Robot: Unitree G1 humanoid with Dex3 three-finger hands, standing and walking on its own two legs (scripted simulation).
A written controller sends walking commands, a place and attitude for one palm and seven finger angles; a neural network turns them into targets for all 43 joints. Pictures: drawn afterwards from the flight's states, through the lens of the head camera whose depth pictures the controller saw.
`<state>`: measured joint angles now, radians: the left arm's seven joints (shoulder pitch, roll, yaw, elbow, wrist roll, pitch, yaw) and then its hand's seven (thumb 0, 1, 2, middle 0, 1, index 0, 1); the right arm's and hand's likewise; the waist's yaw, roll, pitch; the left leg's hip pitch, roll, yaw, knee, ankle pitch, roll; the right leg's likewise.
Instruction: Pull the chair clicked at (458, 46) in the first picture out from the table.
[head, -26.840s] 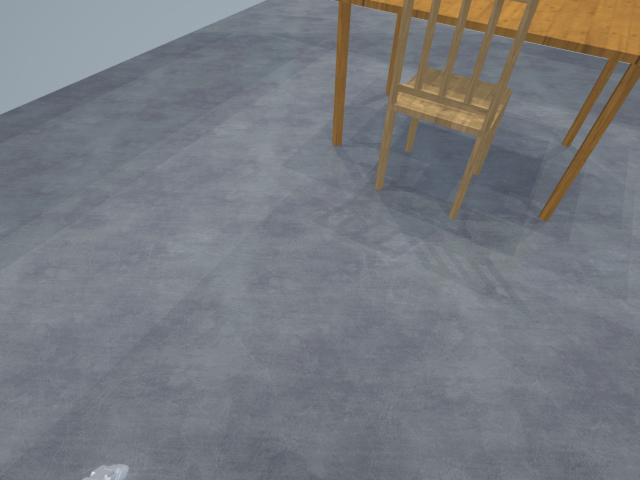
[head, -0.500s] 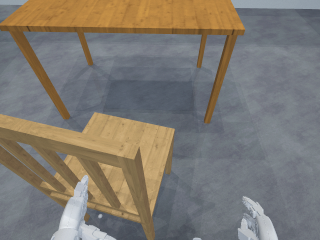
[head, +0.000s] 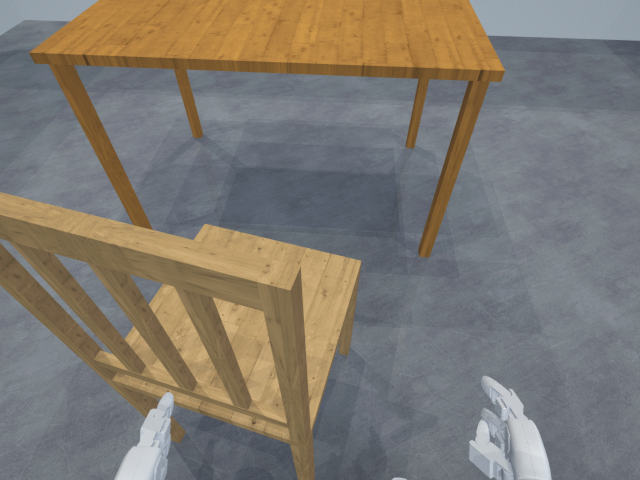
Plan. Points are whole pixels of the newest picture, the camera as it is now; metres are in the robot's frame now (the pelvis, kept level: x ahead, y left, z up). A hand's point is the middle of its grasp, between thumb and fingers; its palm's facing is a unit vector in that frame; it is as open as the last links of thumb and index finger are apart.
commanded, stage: draw the hand back to the body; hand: left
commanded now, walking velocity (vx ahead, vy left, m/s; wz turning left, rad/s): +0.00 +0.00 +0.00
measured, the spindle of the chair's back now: (155, 336) +0.30 +0.23 +0.01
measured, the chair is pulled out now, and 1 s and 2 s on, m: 0.55 0.55 0.55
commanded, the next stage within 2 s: step back with the hand held close in 1.64 s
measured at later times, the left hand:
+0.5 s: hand (153, 453) +0.15 +0.17 +0.08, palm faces +0.00 -1.00 -0.09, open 17.5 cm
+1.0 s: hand (49, 366) +0.19 +0.24 +0.16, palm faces +0.36 -0.83 -0.43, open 13.1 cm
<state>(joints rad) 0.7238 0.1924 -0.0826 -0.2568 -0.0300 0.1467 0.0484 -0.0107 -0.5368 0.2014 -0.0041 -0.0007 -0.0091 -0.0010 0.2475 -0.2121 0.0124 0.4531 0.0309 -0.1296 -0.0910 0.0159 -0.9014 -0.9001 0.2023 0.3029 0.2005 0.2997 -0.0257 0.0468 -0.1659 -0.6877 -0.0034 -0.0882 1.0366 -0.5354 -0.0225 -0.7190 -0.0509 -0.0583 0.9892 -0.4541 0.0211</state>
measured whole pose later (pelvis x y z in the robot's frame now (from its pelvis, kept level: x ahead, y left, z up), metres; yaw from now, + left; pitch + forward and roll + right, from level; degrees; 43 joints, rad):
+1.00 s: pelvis +0.02 +0.00 +0.05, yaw -1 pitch -2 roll +0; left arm 0.62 0.33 0.20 -0.43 -0.05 0.00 0.17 0.00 0.12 0.52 -0.10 -0.14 -0.11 -0.14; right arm 0.20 -0.21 0.03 0.60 0.02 -0.14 -0.11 0.02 -0.90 -0.90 0.20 0.30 0.20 0.30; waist 0.05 0.07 -0.03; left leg -0.20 0.00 -0.06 0.63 -0.39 -0.02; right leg -0.26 -0.05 -0.04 0.62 -0.33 0.03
